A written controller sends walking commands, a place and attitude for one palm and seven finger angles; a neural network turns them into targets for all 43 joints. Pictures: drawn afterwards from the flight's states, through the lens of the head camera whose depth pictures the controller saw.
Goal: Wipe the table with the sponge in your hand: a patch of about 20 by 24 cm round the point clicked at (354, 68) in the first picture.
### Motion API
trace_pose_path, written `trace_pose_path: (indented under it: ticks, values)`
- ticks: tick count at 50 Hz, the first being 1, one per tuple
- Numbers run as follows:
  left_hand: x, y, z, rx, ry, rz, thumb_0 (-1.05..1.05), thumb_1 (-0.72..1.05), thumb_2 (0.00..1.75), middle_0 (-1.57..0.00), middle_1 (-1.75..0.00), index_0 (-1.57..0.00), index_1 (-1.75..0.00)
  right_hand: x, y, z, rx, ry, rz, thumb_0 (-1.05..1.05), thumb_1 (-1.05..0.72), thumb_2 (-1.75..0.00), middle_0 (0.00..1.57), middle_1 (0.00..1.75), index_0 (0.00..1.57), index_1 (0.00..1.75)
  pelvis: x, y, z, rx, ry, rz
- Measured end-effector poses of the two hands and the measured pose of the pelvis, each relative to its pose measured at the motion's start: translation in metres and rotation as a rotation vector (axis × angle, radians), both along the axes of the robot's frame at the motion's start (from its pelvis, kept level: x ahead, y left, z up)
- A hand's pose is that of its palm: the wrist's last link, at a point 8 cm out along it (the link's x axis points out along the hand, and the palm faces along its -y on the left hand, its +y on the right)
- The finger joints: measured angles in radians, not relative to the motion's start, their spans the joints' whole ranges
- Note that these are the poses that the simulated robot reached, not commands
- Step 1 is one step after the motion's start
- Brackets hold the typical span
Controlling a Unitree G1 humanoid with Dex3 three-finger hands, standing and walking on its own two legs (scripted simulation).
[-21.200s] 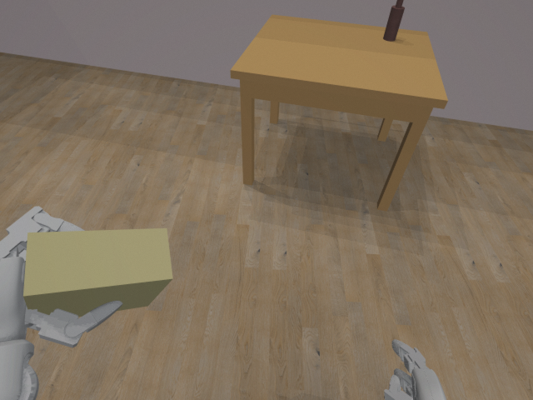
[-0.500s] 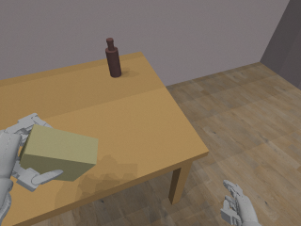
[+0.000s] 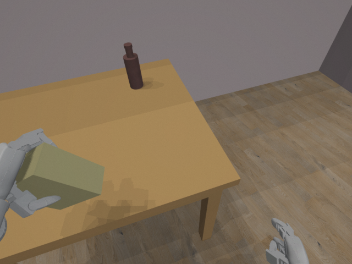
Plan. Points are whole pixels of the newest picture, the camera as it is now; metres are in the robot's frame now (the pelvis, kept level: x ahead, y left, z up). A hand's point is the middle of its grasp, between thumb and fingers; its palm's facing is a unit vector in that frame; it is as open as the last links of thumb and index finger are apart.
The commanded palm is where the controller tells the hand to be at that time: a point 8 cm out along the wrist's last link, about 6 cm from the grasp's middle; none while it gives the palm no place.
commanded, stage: turn the palm down, sponge in hand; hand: left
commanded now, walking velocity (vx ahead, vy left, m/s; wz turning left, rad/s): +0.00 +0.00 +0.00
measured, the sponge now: (63, 183) +0.23 +0.26 +0.10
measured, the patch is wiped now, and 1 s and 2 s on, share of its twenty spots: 0.00 0.00 0.00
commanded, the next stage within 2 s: move the sponge above the wiping area in 1.40 s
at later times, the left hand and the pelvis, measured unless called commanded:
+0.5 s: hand (26, 180) +0.22 +0.32 +0.13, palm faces +0.15 -0.28 -0.95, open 10.2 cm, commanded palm +0.19 +0.32 +0.18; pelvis +0.00 +0.03 +0.01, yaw +0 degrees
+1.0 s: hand (25, 181) +0.23 +0.33 +0.11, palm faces +0.02 -0.09 -1.00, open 10.2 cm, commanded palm +0.19 +0.32 +0.17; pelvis +0.00 +0.04 +0.02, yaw +0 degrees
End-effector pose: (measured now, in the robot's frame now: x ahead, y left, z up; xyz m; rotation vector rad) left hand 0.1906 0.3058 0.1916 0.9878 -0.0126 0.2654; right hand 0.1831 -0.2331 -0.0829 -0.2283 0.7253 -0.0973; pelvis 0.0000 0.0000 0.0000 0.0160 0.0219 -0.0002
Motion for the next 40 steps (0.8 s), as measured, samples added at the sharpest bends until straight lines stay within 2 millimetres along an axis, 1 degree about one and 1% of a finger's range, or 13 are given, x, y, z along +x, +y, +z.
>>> trace_pose_path:
  ticks: [6,10,16,23,28,33,40]
  values:
    - [-0.004,0.011,-0.006,0.066,0.059,0.080,-0.01,-0.50,1.03,-0.71,-1.34,-0.73,-1.32,-0.002,-0.008,-0.004,-0.019,0.022,-0.031,0.01,-0.91,-0.90,0.21,0.30,0.20,0.30,0.004,0.005,-0.002,0.000,0.010,0.001]
    - [-0.004,0.008,-0.014,0.100,0.092,0.070,-0.01,-0.50,1.03,-0.71,-1.34,-0.73,-1.32,0.001,-0.003,-0.002,-0.022,0.010,-0.041,0.01,-0.91,-0.90,0.20,0.30,0.20,0.30,0.004,0.009,-0.002,-0.002,0.013,0.002]
    - [-0.002,0.003,-0.014,0.171,0.076,0.056,-0.01,-0.50,1.03,-0.71,-1.34,-0.73,-1.32,0.011,0.016,0.003,0.006,-0.024,-0.036,0.01,-0.91,-0.90,0.20,0.30,0.20,0.30,0.004,0.018,0.000,-0.006,0.008,-0.004]
    - [0.001,0.016,-0.013,0.222,0.126,0.146,-0.01,-0.50,1.03,-0.71,-1.34,-0.73,-1.32,0.025,0.044,0.012,0.053,-0.052,-0.002,0.01,-0.91,-0.90,0.21,0.30,0.20,0.30,0.001,0.028,0.005,-0.009,-0.014,-0.004]
    - [0.001,0.017,-0.018,0.259,0.188,0.154,-0.01,-0.50,1.03,-0.71,-1.34,-0.73,-1.32,0.036,0.061,0.020,0.066,-0.069,0.033,0.01,-0.91,-0.90,0.21,0.30,0.20,0.30,0.000,0.034,0.010,-0.011,-0.031,-0.004]
    - [0.002,0.016,-0.020,0.302,0.206,0.139,-0.01,-0.50,1.03,-0.71,-1.34,-0.74,-1.32,0.045,0.072,0.026,0.065,-0.074,0.066,0.01,-0.91,-0.90,0.21,0.30,0.20,0.30,0.000,0.038,0.013,-0.013,-0.043,-0.004]
    - [0.006,0.025,-0.022,0.358,0.234,0.190,-0.01,-0.50,1.03,-0.71,-1.34,-0.74,-1.32,0.054,0.080,0.029,0.063,-0.058,0.098,0.01,-0.91,-0.90,0.21,0.30,0.20,0.30,0.001,0.042,0.017,-0.015,-0.054,0.001]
